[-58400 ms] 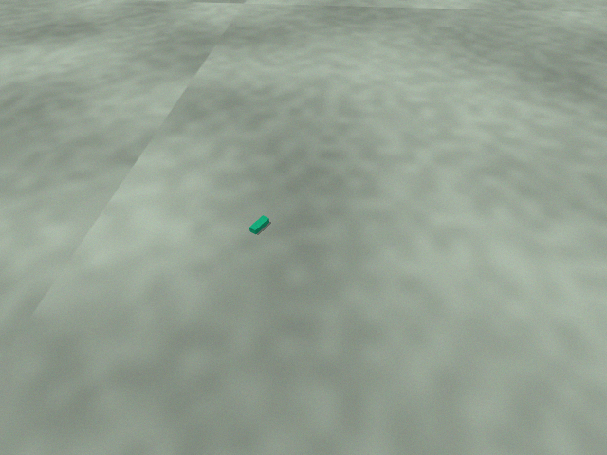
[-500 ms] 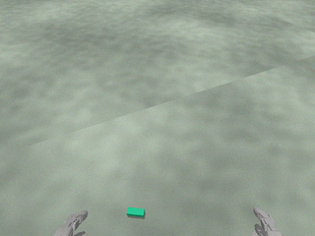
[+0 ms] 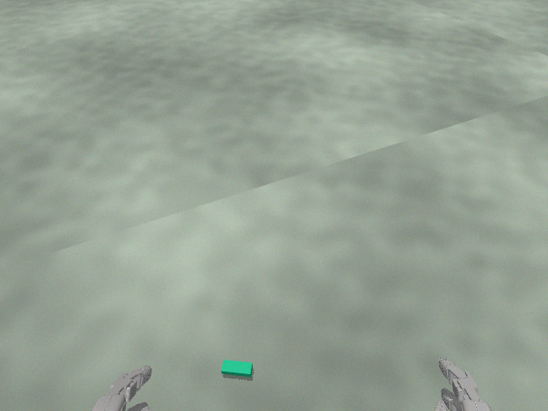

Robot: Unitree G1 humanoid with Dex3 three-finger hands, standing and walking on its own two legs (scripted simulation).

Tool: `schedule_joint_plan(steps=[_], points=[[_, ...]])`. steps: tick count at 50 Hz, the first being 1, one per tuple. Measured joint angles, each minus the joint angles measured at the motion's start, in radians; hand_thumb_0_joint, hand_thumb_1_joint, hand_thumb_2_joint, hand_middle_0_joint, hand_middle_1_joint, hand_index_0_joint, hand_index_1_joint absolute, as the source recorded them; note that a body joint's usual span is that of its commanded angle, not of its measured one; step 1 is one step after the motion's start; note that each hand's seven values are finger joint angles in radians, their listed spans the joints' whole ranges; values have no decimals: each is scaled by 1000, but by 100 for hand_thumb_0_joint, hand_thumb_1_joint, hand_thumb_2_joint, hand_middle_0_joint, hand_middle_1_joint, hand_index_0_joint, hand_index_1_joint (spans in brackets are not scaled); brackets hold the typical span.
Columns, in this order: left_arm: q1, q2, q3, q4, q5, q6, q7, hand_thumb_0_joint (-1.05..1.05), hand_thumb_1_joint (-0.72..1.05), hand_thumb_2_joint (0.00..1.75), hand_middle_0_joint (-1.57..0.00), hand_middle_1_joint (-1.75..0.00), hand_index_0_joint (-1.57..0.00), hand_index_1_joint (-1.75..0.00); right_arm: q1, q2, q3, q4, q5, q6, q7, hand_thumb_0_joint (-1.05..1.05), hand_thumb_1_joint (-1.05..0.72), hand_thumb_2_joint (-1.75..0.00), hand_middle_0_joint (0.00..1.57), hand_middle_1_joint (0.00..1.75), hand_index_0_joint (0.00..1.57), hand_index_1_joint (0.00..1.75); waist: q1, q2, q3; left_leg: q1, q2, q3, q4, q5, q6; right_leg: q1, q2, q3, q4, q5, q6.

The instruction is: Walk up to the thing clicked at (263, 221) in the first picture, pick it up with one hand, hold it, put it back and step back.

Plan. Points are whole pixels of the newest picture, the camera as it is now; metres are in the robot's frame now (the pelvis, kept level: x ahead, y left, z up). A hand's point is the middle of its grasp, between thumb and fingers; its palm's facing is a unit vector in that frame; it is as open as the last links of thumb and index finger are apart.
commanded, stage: stand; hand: left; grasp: from above
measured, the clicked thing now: (237, 368) +0.46 +0.15 -0.70
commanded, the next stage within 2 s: none
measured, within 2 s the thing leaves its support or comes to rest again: neither
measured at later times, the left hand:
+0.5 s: hand out of the picture +0.07 +0.24 -0.11, palm faces +0.04 -0.94 -0.34, open 7.4 cm
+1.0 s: hand out of the picture +0.03 +0.24 -0.10, palm faces +0.04 -0.94 -0.32, open 7.4 cm
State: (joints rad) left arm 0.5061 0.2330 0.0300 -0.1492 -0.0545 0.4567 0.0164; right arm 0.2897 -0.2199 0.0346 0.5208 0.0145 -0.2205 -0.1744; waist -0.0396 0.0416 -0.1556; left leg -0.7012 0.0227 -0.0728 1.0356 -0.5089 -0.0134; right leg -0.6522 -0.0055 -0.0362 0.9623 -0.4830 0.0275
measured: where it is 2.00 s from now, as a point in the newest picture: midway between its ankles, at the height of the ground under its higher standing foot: outside the picture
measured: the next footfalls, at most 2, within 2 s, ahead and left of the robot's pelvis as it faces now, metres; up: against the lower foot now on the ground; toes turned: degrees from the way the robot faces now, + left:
none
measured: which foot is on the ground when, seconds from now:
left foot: down 0.00-1.00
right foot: down 0.00-1.00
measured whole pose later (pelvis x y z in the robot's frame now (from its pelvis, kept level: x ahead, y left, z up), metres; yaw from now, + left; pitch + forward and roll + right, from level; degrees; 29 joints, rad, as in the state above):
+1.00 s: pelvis -0.01 +0.00 +0.07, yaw +1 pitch -5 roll +0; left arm 0.18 0.29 0.04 1.11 0.03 0.00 0.02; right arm 0.16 -0.29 -0.04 1.10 -0.02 0.00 -0.02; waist 0.02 0.00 0.07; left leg -0.12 -0.01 -0.05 0.41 -0.20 0.00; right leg -0.10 -0.05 -0.03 0.39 -0.21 0.04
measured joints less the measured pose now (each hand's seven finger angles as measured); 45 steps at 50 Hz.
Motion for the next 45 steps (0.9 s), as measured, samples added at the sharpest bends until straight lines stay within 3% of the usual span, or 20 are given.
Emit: schedule_joint_plan(steps=[5, 8, 10, 16, 22, 29, 45], points=[[-1, -1, 1, -2, 1, -2, 0, 1, 91, 90, -20, -31, -20, -30, 2, 1, 0, -2, 0, 2, 0, 1, -91, -90, 20, 30, 20, 30, 0, -1, -2, -2, 0, 0, 0, 0, 0, -2, 0, 0, 0, 0, 0], [-137, 23, -28, 246, 70, -186, 10, 1, 90, 90, -20, -31, -20, -30, -57, -15, -14, 105, -82, 58, 53, 1, -91, -90, 20, 30, 20, 30, 34, -34, 94, 95, -17, 20, -49, 23, 8, 79, -19, 18, -18, 7, -2], [-218, 35, -25, 419, 95, -265, 11, 1, 90, 90, -20, -31, -20, -30, -91, -39, -8, 175, -104, 113, 98, 1, -91, -90, 20, 30, 20, 30, 51, -50, 131, 145, -28, 32, -93, 45, 11, 118, -30, 29, -42, 20, -2], [-285, 63, 7, 716, 102, -367, 11, 1, 90, 90, -20, -30, -20, -30, -110, -68, -53, 278, -70, 170, 156, 1, -91, -90, 21, 30, 20, 30, 63, -59, 192, 255, -40, 45, -202, 96, 16, 215, -43, 40, -127, 60, 6], [-275, 68, 25, 911, 104, -410, 14, 1, 91, 90, -20, -30, -20, -30, -95, -77, -79, 357, -65, 197, 162, 1, -91, -90, 20, 30, 20, 30, 59, -55, 203, 340, -43, 42, -287, 132, 19, 304, -47, 35, -217, 97, 10], [-277, 54, 21, 1061, 95, -429, 13, 1, 91, 90, -20, -30, -20, -30, -92, -67, -78, 439, -56, 211, 157, 1, -91, -90, 20, 30, 20, 30, 63, -46, 214, 429, -41, 36, -395, 183, 21, 402, -46, 26, -341, 156, 13], [-316, 53, 6, 1237, 90, -452, 8, 0, 91, 90, -20, -30, -20, -30, -126, -59, -73, 558, -36, 223, 157, 1, -91, -90, 20, 30, 20, 30, 58, -38, 230, 560, -39, 25, -597, 291, 14, 537, -46, 11, -543, 261, 12]])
